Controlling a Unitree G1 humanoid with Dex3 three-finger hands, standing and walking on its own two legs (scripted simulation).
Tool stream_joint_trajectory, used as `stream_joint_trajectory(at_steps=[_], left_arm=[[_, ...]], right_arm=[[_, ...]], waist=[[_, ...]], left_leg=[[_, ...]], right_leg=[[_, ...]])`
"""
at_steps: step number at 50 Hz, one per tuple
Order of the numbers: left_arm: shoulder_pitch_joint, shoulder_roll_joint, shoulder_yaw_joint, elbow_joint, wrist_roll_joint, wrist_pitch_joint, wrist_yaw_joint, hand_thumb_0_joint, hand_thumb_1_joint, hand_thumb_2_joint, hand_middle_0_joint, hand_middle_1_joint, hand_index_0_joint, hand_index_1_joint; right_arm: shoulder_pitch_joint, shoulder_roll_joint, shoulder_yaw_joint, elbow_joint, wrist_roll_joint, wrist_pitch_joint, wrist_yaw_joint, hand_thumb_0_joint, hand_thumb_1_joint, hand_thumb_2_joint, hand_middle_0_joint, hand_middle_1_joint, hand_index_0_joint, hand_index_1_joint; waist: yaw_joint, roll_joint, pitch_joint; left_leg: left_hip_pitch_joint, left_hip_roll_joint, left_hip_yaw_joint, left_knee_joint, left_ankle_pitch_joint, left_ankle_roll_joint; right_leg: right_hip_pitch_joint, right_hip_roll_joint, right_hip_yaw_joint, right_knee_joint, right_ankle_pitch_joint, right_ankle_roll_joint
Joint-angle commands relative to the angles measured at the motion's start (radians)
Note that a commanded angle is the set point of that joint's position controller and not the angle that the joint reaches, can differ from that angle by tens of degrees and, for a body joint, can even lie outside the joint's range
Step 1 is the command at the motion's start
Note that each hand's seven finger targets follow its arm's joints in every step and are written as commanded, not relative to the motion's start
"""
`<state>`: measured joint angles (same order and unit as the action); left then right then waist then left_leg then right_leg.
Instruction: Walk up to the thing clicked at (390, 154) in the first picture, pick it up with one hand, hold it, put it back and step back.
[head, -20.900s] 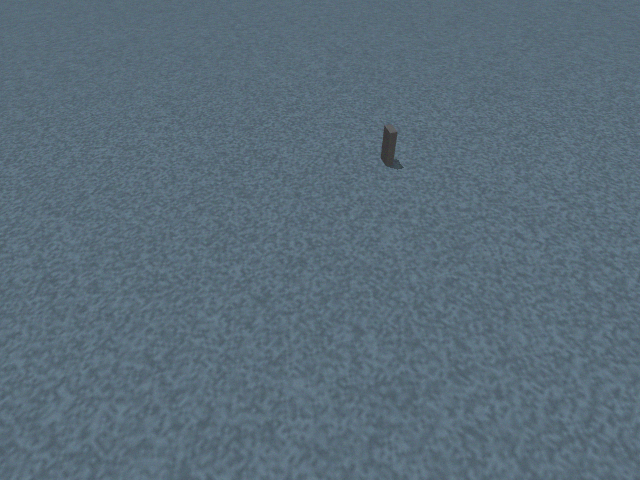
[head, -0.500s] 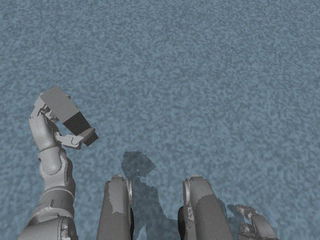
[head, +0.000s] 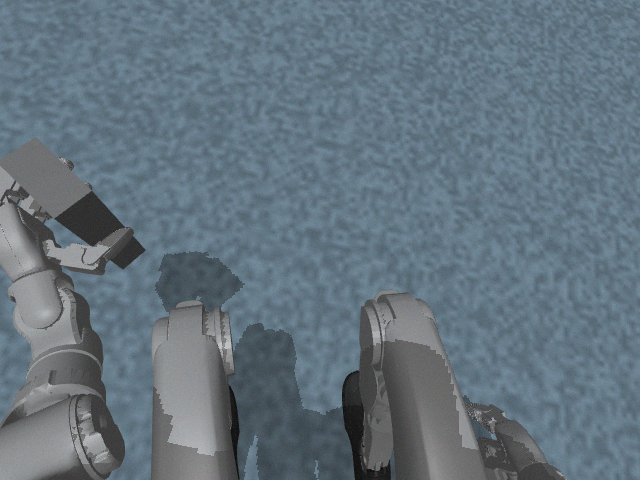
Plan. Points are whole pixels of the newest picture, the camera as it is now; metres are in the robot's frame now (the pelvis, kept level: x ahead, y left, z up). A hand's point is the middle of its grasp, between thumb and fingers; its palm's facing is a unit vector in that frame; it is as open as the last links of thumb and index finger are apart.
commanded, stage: crouch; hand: left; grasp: from the side
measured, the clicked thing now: (87, 215) +0.43 +0.27 -0.06
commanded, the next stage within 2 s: lower in 0.48 s
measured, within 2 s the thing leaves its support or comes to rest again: neither
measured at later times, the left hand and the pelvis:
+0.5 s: hand (94, 235) +0.43 +0.29 -0.13, palm faces +0.40 -0.91 -0.02, open 11.3 cm; pelvis +0.00 +0.00 -0.05, yaw -3 degrees
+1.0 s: hand (109, 249) +0.43 +0.30 -0.20, palm faces +0.41 -0.91 -0.01, open 11.3 cm; pelvis +0.00 +0.01 -0.08, yaw -6 degrees
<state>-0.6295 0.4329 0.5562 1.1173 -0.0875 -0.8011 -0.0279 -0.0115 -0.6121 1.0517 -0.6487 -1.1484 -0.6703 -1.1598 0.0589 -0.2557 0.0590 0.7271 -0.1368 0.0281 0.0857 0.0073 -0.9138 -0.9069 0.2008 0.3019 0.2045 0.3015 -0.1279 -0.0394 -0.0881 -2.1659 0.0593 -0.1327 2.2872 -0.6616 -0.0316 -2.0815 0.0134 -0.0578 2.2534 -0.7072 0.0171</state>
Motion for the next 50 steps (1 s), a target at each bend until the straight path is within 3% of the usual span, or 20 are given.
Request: stream_joint_trajectory(at_steps=[1, 3, 9, 11, 18, 20, 22, 24, 30, 33, 34, 41, 43, 45, 46, 49, 50], left_arm=[[-0.287, 0.210, -0.001, -0.201, -0.018, -0.083, -0.020, 0.000, -0.041, 1.350, -1.319, -1.517, -1.340, -1.523], [-0.264, 0.269, 0.047, -0.201, -0.020, -0.085, -0.020, 0.000, -0.015, 1.363, -1.323, -1.525, -1.347, -1.529], [-0.268, 0.291, 0.048, -0.227, -0.026, -0.092, -0.028, 0.000, -0.013, 1.355, -1.321, -1.521, -1.347, -1.522], [-0.263, 0.272, 0.042, -0.229, -0.031, -0.095, -0.031, 0.000, 0.020, 1.352, -1.318, -1.516, -1.344, -1.516], [-0.188, 0.292, 0.058, -0.230, -0.046, -0.094, -0.053, 0.000, 0.005, 1.349, -1.326, -1.522, -1.351, -1.522], [-0.180, 0.278, 0.046, -0.239, -0.043, -0.093, -0.063, 0.000, 0.039, 1.346, -1.324, -1.519, -1.351, -1.517], [-0.161, 0.311, 0.072, -0.255, -0.049, -0.093, -0.062, 0.000, 0.032, 1.339, -1.310, -1.508, -1.336, -1.506], [-0.166, 0.293, 0.064, -0.263, -0.055, -0.097, -0.066, 0.000, 0.036, 1.348, -1.329, -1.525, -1.357, -1.522], [-0.171, 0.309, 0.066, -0.274, -0.056, -0.104, -0.066, 0.000, 0.021, 1.337, -1.327, -1.538, -1.358, -1.532], [-0.136, 0.292, 0.056, -0.199, -0.058, -0.111, -0.070, 0.000, -0.007, 1.315, -1.312, -1.521, -1.342, -1.515], [-0.131, 0.297, 0.070, -0.161, -0.062, -0.116, -0.068, 0.000, 0.007, 1.322, -1.313, -1.525, -1.344, -1.518], [-0.151, 0.400, 0.122, -0.158, -0.063, -0.169, -0.061, 0.000, 0.018, 1.294, -1.308, -1.505, -1.343, -1.494], [-0.157, 0.393, 0.106, -0.133, -0.064, -0.181, -0.070, 0.000, 0.049, 1.288, -1.287, -1.489, -1.322, -1.476], [-0.146, 0.405, 0.109, -0.118, -0.065, -0.191, -0.073, 0.000, 0.056, 1.283, -1.303, -1.486, -1.336, -1.476], [-0.159, 0.439, 0.132, -0.125, -0.067, -0.197, -0.067, 0.000, 0.036, 1.275, -1.290, -1.475, -1.323, -1.465], [-0.128, 0.430, 0.126, -0.078, -0.068, -0.207, -0.072, 0.000, 0.043, 1.255, -1.284, -1.462, -1.321, -1.448], [-0.147, 0.452, 0.133, -0.107, -0.068, -0.215, -0.069, 0.000, 0.063, 1.252, -1.284, -1.456, -1.319, -1.443]], right_arm=[[0.078, -0.229, -0.053, -0.069, -0.001, -0.013, -0.013, 0.000, -0.903, -0.907, 0.199, 0.300, 0.199, 0.300], [0.078, -0.239, -0.048, -0.062, -0.005, -0.010, -0.013, 0.000, -0.897, -0.906, 0.199, 0.300, 0.199, 0.300], [0.063, -0.248, -0.027, -0.058, -0.014, -0.003, -0.012, 0.000, -0.895, -0.905, 0.199, 0.300, 0.199, 0.300], [0.062, -0.255, -0.022, -0.054, -0.019, -0.004, -0.009, 0.000, -0.895, -0.904, 0.199, 0.300, 0.200, 0.300], [0.051, -0.269, -0.004, -0.056, -0.031, 0.005, -0.003, 0.000, -0.905, -0.907, 0.199, 0.300, 0.200, 0.300], [0.059, -0.280, -0.003, -0.053, -0.037, 0.011, 0.000, 0.000, -0.902, -0.906, 0.199, 0.300, 0.199, 0.300], [0.050, -0.284, -0.001, -0.054, -0.037, 0.015, 0.000, 0.000, -0.902, -0.906, 0.199, 0.300, 0.200, 0.300], [0.059, -0.285, 0.004, -0.050, -0.043, 0.018, 0.003, 0.000, -0.904, -0.906, 0.199, 0.300, 0.200, 0.300], [0.034, -0.298, 0.011, -0.052, -0.052, 0.024, 0.005, 0.000, -0.911, -0.907, 0.199, 0.300, 0.199, 0.300], [0.020, -0.301, 0.027, -0.053, -0.057, 0.025, 0.009, 0.000, -0.909, -0.907, 0.199, 0.300, 0.199, 0.300], [0.022, -0.311, 0.035, -0.053, -0.060, 0.026, 0.010, 0.000, -0.908, -0.906, 0.199, 0.300, 0.199, 0.300], [-0.021, -0.334, 0.078, -0.079, -0.087, 0.024, 0.017, 0.000, -0.901, -0.903, 0.199, 0.300, 0.199, 0.300], [-0.032, -0.345, 0.087, -0.078, -0.096, 0.023, 0.017, 0.000, -0.902, -0.904, 0.199, 0.300, 0.199, 0.300], [-0.044, -0.350, 0.100, -0.080, -0.103, 0.019, 0.017, 0.000, -0.904, -0.904, 0.199, 0.300, 0.199, 0.300], [-0.037, -0.355, 0.105, -0.079, -0.108, 0.022, 0.017, 0.000, -0.901, -0.903, 0.199, 0.300, 0.199, 0.300], [-0.059, -0.367, 0.121, -0.089, -0.118, 0.022, 0.020, 0.000, -0.902, -0.902, 0.199, 0.300, 0.200, 0.300], [-0.064, -0.367, 0.127, -0.089, -0.122, 0.021, 0.021, 0.000, -0.904, -0.903, 0.199, 0.300, 0.199, 0.300]], waist=[[0.000, 0.194, -0.595], [0.021, 0.212, -0.590], [0.011, 0.228, -0.583], [0.001, 0.245, -0.537], [0.007, 0.235, -0.562], [-0.007, 0.261, -0.550], [0.017, 0.264, -0.561], [-0.003, 0.258, -0.558], [-0.011, 0.266, -0.510], [-0.031, 0.229, -0.458], [-0.040, 0.213, -0.438], [-0.034, 0.251, -0.452], [-0.049, 0.276, -0.438], [-0.053, 0.274, -0.420], [-0.052, 0.284, -0.433], [-0.061, 0.284, -0.396], [-0.061, 0.302, -0.400]], left_leg=[[0.407, -0.024, 0.072, -0.227, 0.042, 0.037], [0.400, -0.024, 0.071, -0.215, 0.034, 0.035], [0.366, -0.021, 0.063, -0.164, 0.037, 0.034], [0.362, -0.020, 0.048, -0.163, 0.021, 0.032], [0.350, -0.016, 0.043, -0.099, 0.096, 0.032], [0.373, -0.015, 0.027, -0.104, 0.113, 0.026], [0.371, -0.014, 0.031, -0.089, 0.124, 0.027], [0.359, -0.013, 0.024, -0.073, 0.144, 0.027], [0.345, -0.010, 0.014, -0.060, 0.115, 0.028], [0.291, -0.007, 0.008, -0.033, 0.082, 0.030], [0.281, -0.007, 0.002, -0.028, 0.087, 0.030], [0.309, 0.003, -0.015, -0.006, 0.084, 0.022], [0.318, 0.006, -0.019, 0.004, 0.101, 0.019], [0.314, 0.008, -0.024, 0.011, 0.101, 0.018], [0.312, 0.009, -0.023, 0.019, 0.113, 0.018], [0.308, 0.011, -0.036, 0.017, 0.085, 0.014], [0.313, 0.012, -0.036, 0.021, 0.094, 0.013]], right_leg=[[0.265, 0.034, -0.071, -0.227, 0.119, -0.046], [0.262, 0.036, -0.076, -0.210, 0.111, -0.046], [0.240, 0.045, -0.086, -0.166, 0.122, -0.047], [0.204, 0.044, -0.102, -0.146, 0.113, -0.049], [0.237, 0.054, -0.106, -0.111, 0.178, -0.045], [0.217, 0.051, -0.119, -0.094, 0.193, -0.047], [0.224, 0.054, -0.116, -0.087, 0.199, -0.047], [0.239, 0.055, -0.119, -0.079, 0.222, -0.044], [0.198, 0.056, -0.130, -0.064, 0.198, -0.045], [0.192, 0.061, -0.139, -0.056, 0.179, -0.042], [0.198, 0.061, -0.146, -0.051, 0.185, -0.040], [0.216, 0.069, -0.162, -0.029, 0.180, -0.039], [0.217, 0.070, -0.166, -0.017, 0.199, -0.039], [0.211, 0.072, -0.171, -0.012, 0.203, -0.040], [0.242, 0.074, -0.169, -0.015, 0.217, -0.038], [0.223, 0.074, -0.186, -0.007, 0.194, -0.038], [0.227, 0.075, -0.185, -0.004, 0.205, -0.039]])
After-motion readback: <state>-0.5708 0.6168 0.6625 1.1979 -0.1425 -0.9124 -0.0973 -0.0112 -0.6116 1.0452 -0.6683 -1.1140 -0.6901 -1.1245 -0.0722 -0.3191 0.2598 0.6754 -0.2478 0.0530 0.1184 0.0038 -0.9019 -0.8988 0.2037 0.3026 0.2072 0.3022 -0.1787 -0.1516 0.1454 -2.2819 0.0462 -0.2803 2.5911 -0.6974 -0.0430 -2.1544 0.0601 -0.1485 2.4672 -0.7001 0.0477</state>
